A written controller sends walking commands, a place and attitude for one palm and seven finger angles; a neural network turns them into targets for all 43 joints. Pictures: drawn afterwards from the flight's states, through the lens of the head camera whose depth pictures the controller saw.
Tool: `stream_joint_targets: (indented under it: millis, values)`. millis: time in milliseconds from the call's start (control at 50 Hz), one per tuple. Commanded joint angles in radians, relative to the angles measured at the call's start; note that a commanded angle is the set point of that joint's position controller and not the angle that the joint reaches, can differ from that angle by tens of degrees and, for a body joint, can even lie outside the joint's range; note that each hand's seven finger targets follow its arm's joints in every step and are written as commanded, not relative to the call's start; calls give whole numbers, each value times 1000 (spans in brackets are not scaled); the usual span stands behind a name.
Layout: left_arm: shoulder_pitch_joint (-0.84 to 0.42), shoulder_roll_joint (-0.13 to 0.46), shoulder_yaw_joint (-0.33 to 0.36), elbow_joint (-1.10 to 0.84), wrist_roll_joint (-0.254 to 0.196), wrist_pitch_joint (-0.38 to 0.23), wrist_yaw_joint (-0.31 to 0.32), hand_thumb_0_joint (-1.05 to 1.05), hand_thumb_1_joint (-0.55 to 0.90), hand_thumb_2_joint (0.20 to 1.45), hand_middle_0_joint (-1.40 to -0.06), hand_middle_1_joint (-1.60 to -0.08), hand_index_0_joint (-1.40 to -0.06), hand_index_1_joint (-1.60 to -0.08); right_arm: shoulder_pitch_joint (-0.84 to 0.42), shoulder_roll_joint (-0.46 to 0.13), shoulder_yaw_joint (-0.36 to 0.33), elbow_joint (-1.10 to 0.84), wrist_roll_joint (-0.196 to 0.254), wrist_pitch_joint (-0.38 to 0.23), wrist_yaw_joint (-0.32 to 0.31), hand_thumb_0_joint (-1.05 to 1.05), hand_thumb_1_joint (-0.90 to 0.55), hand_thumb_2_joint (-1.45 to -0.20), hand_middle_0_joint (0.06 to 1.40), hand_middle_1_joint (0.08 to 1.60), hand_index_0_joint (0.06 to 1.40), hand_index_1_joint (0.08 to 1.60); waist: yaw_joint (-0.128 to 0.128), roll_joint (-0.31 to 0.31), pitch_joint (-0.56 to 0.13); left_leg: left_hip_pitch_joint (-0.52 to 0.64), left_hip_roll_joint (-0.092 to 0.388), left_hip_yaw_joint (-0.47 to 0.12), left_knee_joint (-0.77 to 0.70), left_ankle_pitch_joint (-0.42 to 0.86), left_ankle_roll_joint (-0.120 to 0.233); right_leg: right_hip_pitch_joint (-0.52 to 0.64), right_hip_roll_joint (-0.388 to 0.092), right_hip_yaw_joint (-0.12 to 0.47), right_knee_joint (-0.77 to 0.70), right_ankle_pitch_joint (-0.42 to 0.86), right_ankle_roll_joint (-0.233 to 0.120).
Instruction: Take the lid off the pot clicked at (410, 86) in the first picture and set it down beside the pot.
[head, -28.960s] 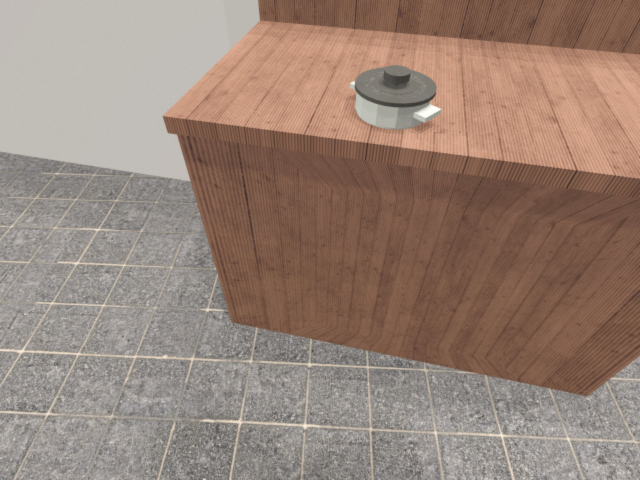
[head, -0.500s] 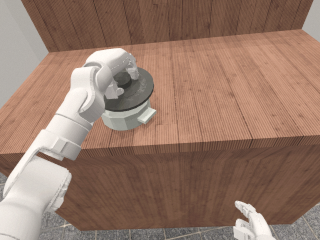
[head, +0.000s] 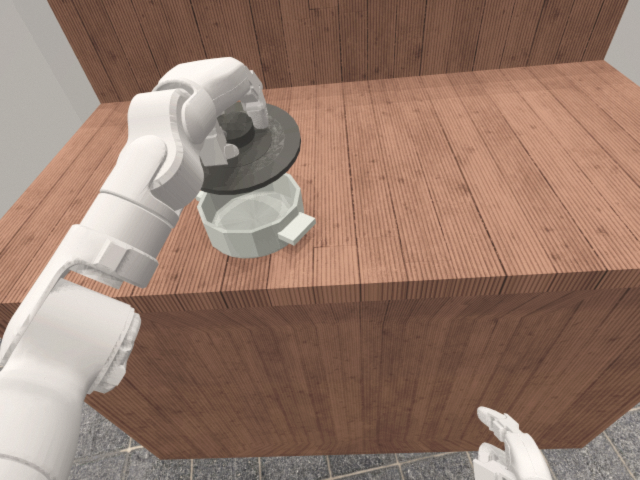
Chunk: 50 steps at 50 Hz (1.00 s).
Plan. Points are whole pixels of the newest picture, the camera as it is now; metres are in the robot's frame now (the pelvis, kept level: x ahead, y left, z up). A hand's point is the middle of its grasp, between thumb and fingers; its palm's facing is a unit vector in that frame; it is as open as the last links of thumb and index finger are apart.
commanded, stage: lift the lid straight up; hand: left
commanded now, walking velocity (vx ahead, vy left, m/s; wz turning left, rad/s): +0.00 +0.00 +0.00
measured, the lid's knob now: (233, 130) +0.46 +0.12 +0.24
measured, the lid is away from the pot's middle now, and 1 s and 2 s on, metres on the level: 0.01 0.00 0.15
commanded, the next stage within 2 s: move the lid sideways beside the pot in 0.74 s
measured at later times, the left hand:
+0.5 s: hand (217, 94) +0.44 +0.12 +0.30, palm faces -0.05 -0.07 -1.00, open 7.9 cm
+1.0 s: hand (206, 87) +0.43 +0.12 +0.31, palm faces -0.03 -0.06 -1.00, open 7.9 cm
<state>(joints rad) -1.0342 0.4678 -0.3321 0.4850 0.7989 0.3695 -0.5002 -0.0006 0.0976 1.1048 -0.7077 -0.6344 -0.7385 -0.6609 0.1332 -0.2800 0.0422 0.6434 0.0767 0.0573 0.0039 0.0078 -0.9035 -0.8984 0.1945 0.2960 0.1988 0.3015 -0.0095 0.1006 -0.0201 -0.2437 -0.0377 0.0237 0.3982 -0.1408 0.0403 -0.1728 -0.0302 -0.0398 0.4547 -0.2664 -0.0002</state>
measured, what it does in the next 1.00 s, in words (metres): stands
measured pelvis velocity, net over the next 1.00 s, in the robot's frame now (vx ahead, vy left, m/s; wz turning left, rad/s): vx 0.00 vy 0.01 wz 0.00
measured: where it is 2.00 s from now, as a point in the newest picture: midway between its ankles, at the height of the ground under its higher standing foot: outside the picture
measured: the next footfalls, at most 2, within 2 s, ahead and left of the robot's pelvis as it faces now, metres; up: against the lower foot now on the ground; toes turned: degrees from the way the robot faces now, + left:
none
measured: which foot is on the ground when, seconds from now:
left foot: down 0.00-1.00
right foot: down 0.00-1.00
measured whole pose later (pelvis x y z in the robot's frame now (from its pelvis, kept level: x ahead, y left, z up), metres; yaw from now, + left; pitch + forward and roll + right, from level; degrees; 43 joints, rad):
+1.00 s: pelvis +0.00 +0.01 +0.00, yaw +0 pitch +0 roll +1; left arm -1.16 0.48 -0.32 0.48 0.83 0.42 -0.55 0.00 0.09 1.10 -0.72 -0.64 -0.75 -0.67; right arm 0.11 -0.28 0.06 0.63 0.08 0.05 0.01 0.01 -0.90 -0.90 0.20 0.30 0.20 0.30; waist 0.01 0.11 -0.04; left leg -0.25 -0.05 0.03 0.38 -0.14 0.05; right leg -0.19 -0.04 -0.03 0.45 -0.26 0.01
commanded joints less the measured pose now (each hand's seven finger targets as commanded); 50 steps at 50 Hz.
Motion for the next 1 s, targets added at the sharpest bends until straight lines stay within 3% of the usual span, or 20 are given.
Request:
stream_joint_targets:
  millis: [0, 40, 80, 120, 140, 220, 240, 300, 340, 520, 540, 620, 680, 720, 780, 820, 840, 860, 920, 980]
  values:
    - [-670, 208, 131, -169, 41, 1, 58, 0, 468, 1254, -865, -749, -880, -727, -155, -84, -26, -157, 7, -54, -6, 0, -900, -900, 200, 300, 200, 300, -3, -127, -342, 217, -23, -45, -26, 100, 31, -11, 49, 6, -65, 233, -40]
    - [-717, 272, 181, -221, 45, -12, 64, 0, 468, 1254, -865, -749, -880, -727, -142, -86, -29, -160, 3, -67, -5, 0, -900, -900, 200, 300, 200, 300, 5, -118, -406, 247, -20, -49, -26, 122, 31, 18, 49, 11, -60, 244, -41]
    - [-725, 294, 195, -152, 56, -4, 63, 0, 468, 1254, -865, -749, -880, -727, -143, -89, -24, -149, 3, -69, -14, 0, -900, -900, 200, 300, 200, 300, 6, -140, -379, 223, -22, -51, -25, 119, 31, 15, 45, 12, -58, 253, -43]
    - [-707, 236, 163, -182, 22, -13, 57, 0, 468, 1254, -865, -749, -880, -727, -127, -94, -34, -157, 2, -73, -8, 0, -900, -900, 200, 300, 200, 300, -4, -120, -415, 252, -22, -53, -15, 164, 35, 28, 42, 10, -61, 290, -44]
    - [-739, 276, 184, -175, 49, -12, 58, 0, 468, 1254, -865, -749, -880, -727, -134, -87, -28, -151, 1, -77, -9, 0, -900, -900, 200, 300, 200, 300, 7, -129, -419, 247, -21, -51, -23, 161, 31, 31, 46, 12, -55, 285, -43]
    - [-696, 225, 163, -132, 26, -6, 51, 0, 468, 1254, -865, -749, -880, -727, -119, -99, -35, -152, 0, -76, -6, 0, -900, -900, 200, 300, 200, 300, 1, -126, -394, 244, -20, -55, -16, 169, 34, 16, 43, 7, -66, 286, -47]
    - [-730, 273, 189, -154, 54, -6, 50, 0, 468, 1254, -865, -749, -880, -727, -131, -90, -29, -154, -1, -80, -5, 0, -900, -900, 200, 300, 200, 300, 15, -140, -422, 241, -20, -51, -24, 177, 29, 37, 43, 12, -54, 296, -46]
    - [-730, 273, 185, -119, 61, 8, 41, 0, 468, 1254, -865, -749, -880, -727, -134, -92, -27, -155, -4, -75, -10, 0, -900, -900, 200, 300, 200, 300, 14, -160, -389, 218, -23, -46, -24, 180, 35, 33, 41, 13, -59, 312, -44]
    - [-745, 286, 197, -195, 60, 0, 39, 0, 468, 1254, -865, -749, -880, -727, -138, -89, -30, -167, -2, -79, -1, 0, -900, -900, 200, 300, 200, 300, 20, -138, -449, 252, -20, -47, -16, 238, 32, 59, 39, 15, -48, 349, -46]
    - [-757, 207, 138, -207, 20, 26, 19, 0, 468, 1254, -865, -749, -880, -727, -141, -97, -32, -171, 7, -69, 3, 0, -900, -900, 200, 300, 200, 300, 2, -108, -387, 263, -19, -55, -12, 231, 32, -1, 41, -2, -65, 311, -51]
    - [-794, 292, 196, -224, 51, 26, 25, 0, 468, 1254, -865, -749, -880, -727, -143, -92, -29, -166, 4, -77, 1, 0, -900, -900, 200, 300, 200, 300, 18, -125, -433, 266, -16, -55, -18, 242, 28, 27, 44, 3, -48, 314, -52]
    - [-730, 209, 146, -205, 26, 31, 14, 0, 468, 1254, -865, -749, -880, -727, -142, -98, -33, -172, 5, -67, 6, 0, -900, -900, 200, 300, 200, 300, 10, -123, -440, 276, -15, -56, -2, 282, 29, 23, 37, 1, -52, 340, -54]
    - [-741, 257, 171, -169, 61, 47, 12, 0, 468, 1254, -865, -749, -880, -727, -166, -91, -26, -170, 5, -63, 4, 0, -900, -900, 200, 300, 200, 300, 20, -155, -406, 241, -16, -47, -10, 244, 28, 16, 38, 3, -44, 326, -52]
    - [-738, 164, 106, -183, 22, 43, 8, 0, 468, 1254, -865, -749, -880, -727, -152, -96, -31, -172, 9, -57, 8, 0, -900, -900, 200, 300, 200, 300, -2, -139, -392, 262, -15, -51, -5, 245, 29, -9, 38, -6, -57, 313, -52]
    - [-800, 299, 198, -218, 59, 47, 16, 0, 468, 1254, -865, -749, -880, -727, -170, -90, -24, -172, 3, -69, 0, 0, -900, -900, 200, 300, 200, 300, 24, -144, -439, 256, -21, -53, -10, 235, 31, 33, 38, 8, -46, 325, -53]
    - [-759, 256, 177, -205, 27, 42, 13, 0, 468, 1254, -865, -749, -880, -727, -153, -98, -26, -171, 3, -63, 2, 0, -900, -900, 200, 300, 200, 300, 15, -129, -441, 256, -21, -52, -2, 255, 31, 40, 34, 6, -52, 344, -52]
    - [-793, 325, 214, -204, 76, 46, 22, 0, 468, 1254, -865, -749, -880, -727, -167, -87, -21, -163, 4, -65, 0, 0, -900, -900, 200, 300, 200, 300, 29, -137, -440, 245, -15, -46, -17, 234, 25, 41, 39, 8, -45, 313, -52]
    - [-787, 270, 166, -161, 80, 52, 21, 0, 468, 1254, -865, -749, -880, -727, -175, -87, -18, -163, 2, -61, -3, 0, -900, -900, 200, 300, 200, 300, 20, -131, -398, 227, -18, -45, -19, 216, 26, 19, 41, 4, -49, 296, -54]
    - [-712, 274, 194, -170, 54, 42, 23, 0, 468, 1254, -865, -749, -880, -727, -157, -98, -25, -171, 5, -55, 2, 0, -900, -900, 200, 300, 200, 300, 26, -137, -416, 233, -10, -51, -13, 225, 27, 29, 34, 2, -54, 292, -55]
    - [-713, 295, 197, -189, 86, 49, 15, 0, 468, 1254, -865, -749, -880, -727, -187, -85, -20, -182, 5, -55, -1, 0, -900, -900, 200, 300, 200, 300, 34, -153, -420, 228, -15, -42, -10, 233, 28, 33, 34, 7, -40, 310, -52]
